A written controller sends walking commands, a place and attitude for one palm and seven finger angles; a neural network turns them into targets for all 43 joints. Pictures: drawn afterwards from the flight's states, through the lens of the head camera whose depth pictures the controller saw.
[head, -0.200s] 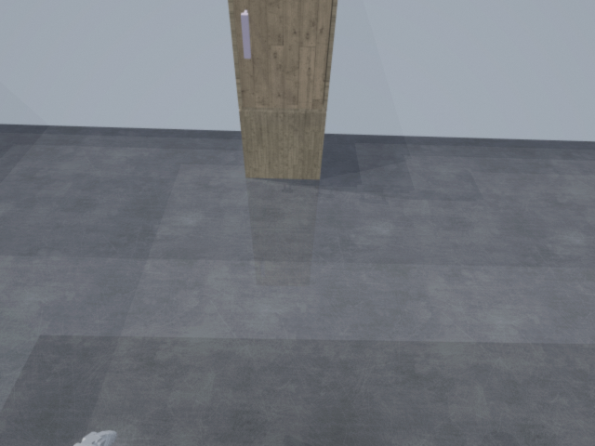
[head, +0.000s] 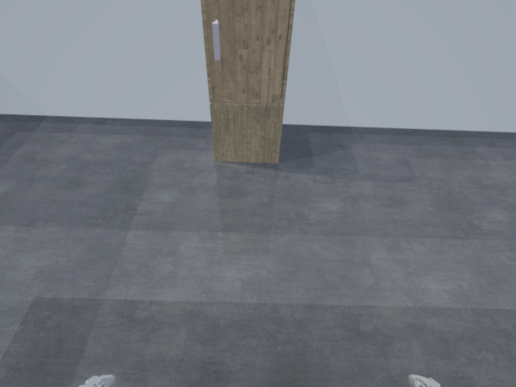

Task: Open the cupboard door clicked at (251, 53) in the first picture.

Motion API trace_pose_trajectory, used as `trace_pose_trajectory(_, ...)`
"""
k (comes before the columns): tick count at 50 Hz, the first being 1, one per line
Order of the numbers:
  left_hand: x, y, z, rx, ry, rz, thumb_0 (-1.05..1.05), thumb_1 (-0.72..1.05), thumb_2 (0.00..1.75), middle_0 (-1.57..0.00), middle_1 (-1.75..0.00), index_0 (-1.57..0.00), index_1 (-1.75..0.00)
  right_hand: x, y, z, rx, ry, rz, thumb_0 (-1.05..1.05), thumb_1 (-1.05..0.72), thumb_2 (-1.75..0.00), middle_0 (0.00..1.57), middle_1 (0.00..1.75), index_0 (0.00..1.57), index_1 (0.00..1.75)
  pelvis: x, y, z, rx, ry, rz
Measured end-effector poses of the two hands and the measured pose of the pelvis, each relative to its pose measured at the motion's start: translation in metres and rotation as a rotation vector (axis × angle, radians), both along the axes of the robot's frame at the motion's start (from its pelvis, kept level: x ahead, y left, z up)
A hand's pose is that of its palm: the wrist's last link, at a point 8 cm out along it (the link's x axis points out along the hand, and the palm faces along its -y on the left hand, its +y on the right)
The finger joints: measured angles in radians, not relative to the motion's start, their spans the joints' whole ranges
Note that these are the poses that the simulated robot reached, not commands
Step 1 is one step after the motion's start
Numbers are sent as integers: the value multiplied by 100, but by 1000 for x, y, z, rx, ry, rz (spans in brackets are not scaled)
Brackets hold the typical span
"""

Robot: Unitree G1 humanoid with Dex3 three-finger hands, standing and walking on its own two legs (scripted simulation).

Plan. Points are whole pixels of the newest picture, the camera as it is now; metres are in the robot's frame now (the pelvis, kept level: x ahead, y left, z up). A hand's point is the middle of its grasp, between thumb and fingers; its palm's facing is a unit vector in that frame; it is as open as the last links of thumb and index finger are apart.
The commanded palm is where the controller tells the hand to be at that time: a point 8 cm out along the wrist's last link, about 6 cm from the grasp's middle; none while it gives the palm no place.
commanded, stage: stand and wait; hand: left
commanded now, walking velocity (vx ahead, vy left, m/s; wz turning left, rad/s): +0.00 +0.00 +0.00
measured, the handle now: (217, 39) +1.44 +0.26 -0.04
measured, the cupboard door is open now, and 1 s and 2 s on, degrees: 0 0 0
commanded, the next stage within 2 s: look at it before walking up in 0.68 s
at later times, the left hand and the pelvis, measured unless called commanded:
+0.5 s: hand out of the picture +0.04 +0.24 -0.15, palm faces -0.02 -0.94 -0.33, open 7.4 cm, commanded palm none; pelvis -0.02 -0.01 +0.01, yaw +0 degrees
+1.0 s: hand out of the picture +0.05 +0.22 -0.15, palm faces -0.03 -0.95 -0.32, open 7.4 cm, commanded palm none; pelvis -0.03 -0.02 +0.01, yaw +0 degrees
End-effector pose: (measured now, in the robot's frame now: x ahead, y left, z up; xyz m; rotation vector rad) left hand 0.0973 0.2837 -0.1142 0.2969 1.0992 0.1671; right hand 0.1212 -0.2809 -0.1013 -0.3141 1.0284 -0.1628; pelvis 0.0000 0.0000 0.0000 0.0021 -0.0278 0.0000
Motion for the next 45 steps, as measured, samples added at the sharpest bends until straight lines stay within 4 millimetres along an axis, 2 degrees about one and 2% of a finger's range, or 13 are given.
trace_pose_trajectory(6,-17,-4,-3,-8,33,13,0,91,90,-20,-30,-20,-30,-13,-5,-1,-4,29,-11,0,-90,-89,21,30,21,30,-4,-3,2,0,-5,1)
trace_pose_trajectory(16,-49,-1,-5,8,103,36,0,91,90,-20,-30,-20,-30,-53,-21,-6,-20,124,-50,0,-91,-90,20,30,21,30,-14,-8,4,-1,-12,2)
trace_pose_trajectory(25,-62,-1,-2,20,129,38,0,91,90,-20,-30,-20,-30,-81,-28,-11,-17,179,-70,0,-91,-90,20,30,21,30,-21,-11,5,0,-14,1)
trace_pose_trajectory(33,-60,-6,0,19,116,30,0,91,90,-20,-30,-20,-30,-88,-28,-13,-4,185,-72,0,-91,-90,20,30,21,30,-26,-15,6,2,-13,0)
trace_pose_trajectory(45,-56,-15,0,11,102,22,0,91,90,-20,-30,-20,-30,-84,-30,-13,4,175,-66,0,-91,-90,20,30,21,30,-27,-20,6,2,-9,0)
